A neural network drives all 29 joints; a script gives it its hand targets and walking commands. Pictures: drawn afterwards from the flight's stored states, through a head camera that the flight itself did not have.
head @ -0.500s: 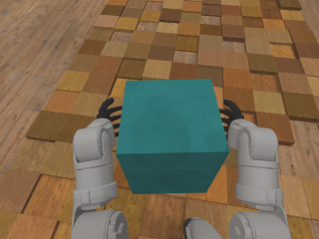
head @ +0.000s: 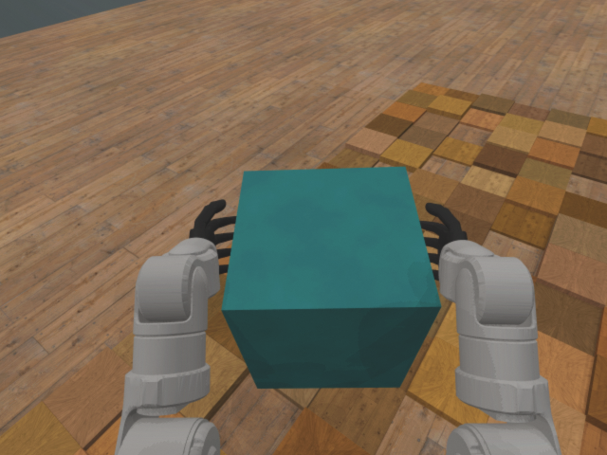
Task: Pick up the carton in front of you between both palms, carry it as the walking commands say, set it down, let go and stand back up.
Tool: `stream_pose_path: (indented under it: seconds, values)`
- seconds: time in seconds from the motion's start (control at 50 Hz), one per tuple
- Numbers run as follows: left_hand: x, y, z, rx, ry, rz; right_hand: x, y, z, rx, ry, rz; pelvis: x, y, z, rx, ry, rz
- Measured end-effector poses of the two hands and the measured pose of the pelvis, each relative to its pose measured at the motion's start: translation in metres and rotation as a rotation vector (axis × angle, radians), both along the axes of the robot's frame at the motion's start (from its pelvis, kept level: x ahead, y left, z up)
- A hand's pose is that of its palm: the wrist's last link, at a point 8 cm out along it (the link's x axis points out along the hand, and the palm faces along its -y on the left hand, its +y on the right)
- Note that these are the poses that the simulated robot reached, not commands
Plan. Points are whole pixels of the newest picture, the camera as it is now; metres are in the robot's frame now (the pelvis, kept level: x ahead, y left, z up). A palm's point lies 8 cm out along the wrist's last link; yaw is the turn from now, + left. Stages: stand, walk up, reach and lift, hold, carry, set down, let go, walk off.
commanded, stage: carry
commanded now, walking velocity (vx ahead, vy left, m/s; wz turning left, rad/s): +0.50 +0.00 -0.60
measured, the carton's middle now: (326, 285) +0.33 +0.02 +0.07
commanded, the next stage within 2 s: none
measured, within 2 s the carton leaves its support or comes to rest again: neither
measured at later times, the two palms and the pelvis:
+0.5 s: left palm (281, 129) +0.68 +0.13 +0.11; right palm (436, 145) +0.64 -0.17 +0.11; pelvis +0.29 +0.02 +0.02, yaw -12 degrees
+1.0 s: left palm (376, 36) +1.04 -0.07 +0.18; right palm (495, 62) +0.87 -0.31 +0.18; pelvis +0.62 +0.00 +0.02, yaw -27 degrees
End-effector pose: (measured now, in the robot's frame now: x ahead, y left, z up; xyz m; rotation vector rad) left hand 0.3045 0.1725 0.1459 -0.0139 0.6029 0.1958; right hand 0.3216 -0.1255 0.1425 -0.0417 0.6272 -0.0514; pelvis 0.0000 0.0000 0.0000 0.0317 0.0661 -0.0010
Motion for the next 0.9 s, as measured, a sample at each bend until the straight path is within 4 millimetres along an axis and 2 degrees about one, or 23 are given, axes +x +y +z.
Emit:
stream_pose_path:
  seconds: [0.04,0.1,0.24,0.34,0.4,0.48,0.54,0.6,0.68,0.74,0.78,0.9]
  values:
    - [0.038,0.007,0.001,0.012,0.004,-0.032,0.031,0.007,0.002,-0.01,0.004,-0.015,0.019,0.01,-0.006,0.005,0.0,-0.006]
    - [0.089,0.007,0.002,-0.015,0.04,-0.078,0.063,0.006,0.002,-0.035,0.041,-0.059,0.042,0.019,-0.002,-0.005,-0.001,-0.02]
    - [0.2,-0.022,0.004,-0.055,0.116,-0.175,0.138,-0.019,0.008,-0.031,0.116,-0.187,0.117,0.029,0.014,-0.044,0.013,-0.071]
    - [0.279,-0.043,-0.01,-0.041,0.156,-0.209,0.206,-0.039,-0.008,0.001,0.155,-0.244,0.188,0.028,0.012,-0.064,0.016,-0.105]
    - [0.319,-0.047,-0.022,-0.015,0.157,-0.194,0.252,-0.043,-0.025,0.021,0.156,-0.228,0.236,0.022,0.006,-0.061,-0.019,-0.134]
    - [0.364,-0.043,-0.034,0.002,0.171,-0.175,0.306,-0.042,-0.036,0.033,0.17,-0.207,0.283,0.016,0.011,-0.073,-0.021,-0.19]
    - [0.399,-0.046,-0.033,-0.014,0.174,-0.178,0.341,-0.044,-0.031,0.038,0.172,-0.227,0.317,0.014,0.022,-0.059,-0.005,-0.223]
    - [0.445,-0.055,-0.02,-0.03,0.139,-0.197,0.378,-0.052,-0.019,0.057,0.136,-0.269,0.354,0.017,0.03,-0.045,0.021,-0.254]
    - [0.516,-0.075,0.007,-0.049,0.045,-0.263,0.426,-0.067,0.004,0.056,0.037,-0.341,0.413,0.024,0.029,-0.052,0.036,-0.298]
    - [0.574,-0.097,0.027,-0.057,-0.044,-0.342,0.461,-0.083,0.023,0.033,-0.053,-0.402,0.466,0.03,0.013,-0.063,0.032,-0.339]
    - [0.608,-0.114,0.035,-0.066,-0.056,-0.39,0.481,-0.094,0.031,0.0,-0.065,-0.433,0.492,0.03,0.01,-0.036,0.035,-0.36]
    - [0.682,-0.182,0.04,-0.061,0.05,-0.535,0.514,-0.142,0.038,-0.014,0.04,-0.572,0.563,0.022,0.018,-0.054,0.056,-0.44]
